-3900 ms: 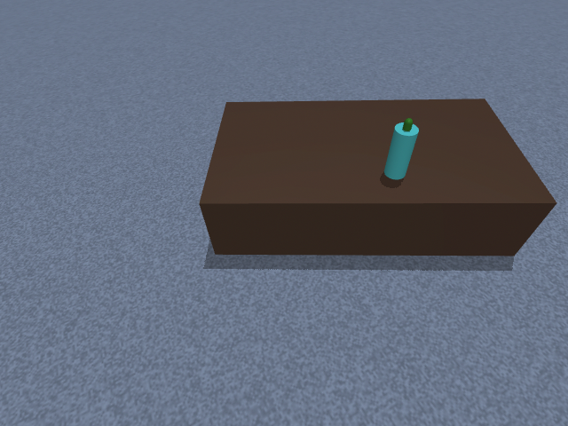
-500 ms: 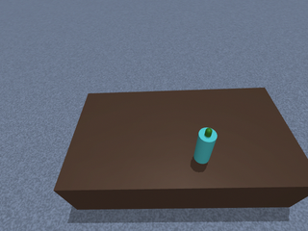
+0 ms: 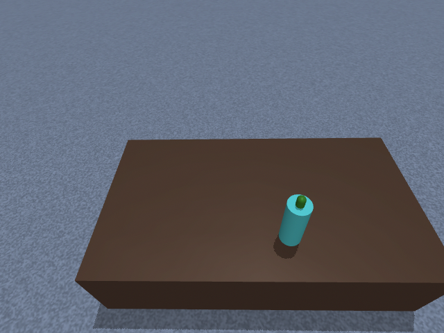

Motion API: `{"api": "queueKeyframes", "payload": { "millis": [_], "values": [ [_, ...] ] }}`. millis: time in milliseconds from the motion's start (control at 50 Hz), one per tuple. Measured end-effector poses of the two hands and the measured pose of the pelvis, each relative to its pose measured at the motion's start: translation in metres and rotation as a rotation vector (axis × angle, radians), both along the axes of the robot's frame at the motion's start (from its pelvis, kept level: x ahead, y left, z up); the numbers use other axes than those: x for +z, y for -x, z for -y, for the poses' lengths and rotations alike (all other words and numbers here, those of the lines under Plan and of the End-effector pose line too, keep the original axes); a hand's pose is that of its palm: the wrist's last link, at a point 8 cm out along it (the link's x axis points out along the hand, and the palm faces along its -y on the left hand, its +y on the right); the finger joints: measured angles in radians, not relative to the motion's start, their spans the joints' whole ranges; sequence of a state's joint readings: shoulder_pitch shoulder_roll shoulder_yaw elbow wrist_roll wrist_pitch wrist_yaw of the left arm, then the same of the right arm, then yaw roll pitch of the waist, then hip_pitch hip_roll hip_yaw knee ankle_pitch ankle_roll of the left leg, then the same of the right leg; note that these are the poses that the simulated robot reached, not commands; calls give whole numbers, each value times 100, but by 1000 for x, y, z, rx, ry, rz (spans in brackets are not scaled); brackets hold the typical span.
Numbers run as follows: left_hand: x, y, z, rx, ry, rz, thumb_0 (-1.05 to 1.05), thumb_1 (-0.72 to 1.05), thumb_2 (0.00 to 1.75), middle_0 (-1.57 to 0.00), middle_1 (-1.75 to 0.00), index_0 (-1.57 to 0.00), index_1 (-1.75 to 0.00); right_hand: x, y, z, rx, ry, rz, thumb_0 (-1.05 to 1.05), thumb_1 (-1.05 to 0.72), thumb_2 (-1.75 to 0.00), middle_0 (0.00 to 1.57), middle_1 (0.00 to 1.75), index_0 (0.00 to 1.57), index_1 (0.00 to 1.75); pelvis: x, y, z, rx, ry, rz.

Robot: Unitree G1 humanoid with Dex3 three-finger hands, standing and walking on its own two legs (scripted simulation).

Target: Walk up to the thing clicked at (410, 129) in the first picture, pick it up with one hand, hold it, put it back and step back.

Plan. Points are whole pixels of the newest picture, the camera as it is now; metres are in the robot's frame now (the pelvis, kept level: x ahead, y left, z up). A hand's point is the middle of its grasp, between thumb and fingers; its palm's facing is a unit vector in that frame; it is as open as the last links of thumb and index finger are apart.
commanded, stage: walk up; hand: right
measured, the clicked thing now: (295, 218) +0.55 -0.21 -0.33
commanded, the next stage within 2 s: stand in 0.56 s
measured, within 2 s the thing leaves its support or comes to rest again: neither
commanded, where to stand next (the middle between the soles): +0.07 +0.00 m, yaw +1 degrees
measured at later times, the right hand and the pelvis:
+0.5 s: hand out of the picture +0.10 -0.25 -0.16, palm faces -0.02 +0.95 -0.32, open 7.3 cm; pelvis +0.01 +0.00 +0.00, yaw +1 degrees
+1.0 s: hand out of the picture +0.11 -0.26 -0.15, palm faces -0.02 +0.94 -0.33, open 7.3 cm; pelvis +0.03 +0.00 +0.00, yaw +1 degrees
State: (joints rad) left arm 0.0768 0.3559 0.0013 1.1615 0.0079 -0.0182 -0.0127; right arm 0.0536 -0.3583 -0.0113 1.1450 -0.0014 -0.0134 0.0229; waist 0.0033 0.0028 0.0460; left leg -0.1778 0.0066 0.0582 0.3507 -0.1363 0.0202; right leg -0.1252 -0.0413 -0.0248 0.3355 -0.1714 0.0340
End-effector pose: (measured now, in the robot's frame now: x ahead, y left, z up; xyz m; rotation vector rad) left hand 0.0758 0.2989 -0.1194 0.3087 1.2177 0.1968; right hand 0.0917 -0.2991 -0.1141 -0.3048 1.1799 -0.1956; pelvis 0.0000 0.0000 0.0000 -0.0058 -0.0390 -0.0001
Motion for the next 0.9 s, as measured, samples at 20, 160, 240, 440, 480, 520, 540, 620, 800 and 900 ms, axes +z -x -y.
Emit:
{"api": "queueKeyframes", "payload": {
  "millis": [20, 160, 240, 440, 480, 520, 540, 620, 800, 900],
  "values": [
    [0, 2, -1, 3, -2, -6, 0, 90, 90, -20, -30, -20, -30, -1, -1, -1, 1, -3, -2, 0, -91, -90, 20, 30, 20, 30, 0, 0, 0, 0, 0, -1],
    [-1, 14, -3, 18, -5, -47, 0, 90, 90, -20, -30, -20, -30, -5, 2, -7, 3, -18, -34, 0, -91, -90, 20, 30, 20, 30, 1, -3, -1, 2, 0, -7],
    [-1, 15, -2, 23, -4, -57, 0, 90, 90, -20, -30, -20, -30, -7, 4, -8, 0, -21, -56, 1, -91, -90, 20, 30, 20, 30, 1, -6, -2, 5, 0, -10],
    [-2, 3, 0, 19, 2, -41, 0, 90, 90, -20, -30, -20, -30, -6, 1, -8, -10, -15, -58, 1, -91, -90, 20, 30, 20, 30, 2, -12, -2, 9, -1, -13],
    [-2, -1, 0, 17, 3, -35, 0, 90, 90, -20, -30, -20, -30, -5, -1, -7, -10, -13, -53, 1, -91, -90, 20, 30, 20, 30, 2, -13, -2, 10, -2, -14],
    [-1, -5, 1, 16, 4, -27, 0, 90, 90, -20, -30, -20, -30, -4, -3, -6, -10, -10, -49, 1, -91, -90, 20, 30, 20, 30, 2, -15, -2, 10, -2, -14],
    [-1, -7, 1, 15, 4, -23, 0, 90, 90, -20, -30, -20, -30, -4, -4, -6, -10, -9, -47, 1, -91, -90, 20, 30, 20, 30, 2, -15, -2, 10, -3, -14],
    [0, -13, 2, 7, 3, -9, 0, 90, 90, -20, -30, -20, -30, -2, -8, -5, -7, -5, -35, 1, -91, -90, 20, 30, 20, 30, 2, -17, -1, 11, -4, -13],
    [0, -18, 5, -1, 5, -10, 0, 90, 90, -20, -30, -20, -30, -1, -10, -2, -8, 1, -32, 0, -91, -90, 20, 30, 20, 30, 2, -21, 1, 12, -6, -17],
    [0, -16, 6, 1, 4, -23, 0, 90, 90, -20, -30, -20, -30, -3, -10, 0, -7, 1, -47, 1, -91, -90, 20, 30, 20, 30, 2, -24, 2, 12, -6, -19]
  ]
}}
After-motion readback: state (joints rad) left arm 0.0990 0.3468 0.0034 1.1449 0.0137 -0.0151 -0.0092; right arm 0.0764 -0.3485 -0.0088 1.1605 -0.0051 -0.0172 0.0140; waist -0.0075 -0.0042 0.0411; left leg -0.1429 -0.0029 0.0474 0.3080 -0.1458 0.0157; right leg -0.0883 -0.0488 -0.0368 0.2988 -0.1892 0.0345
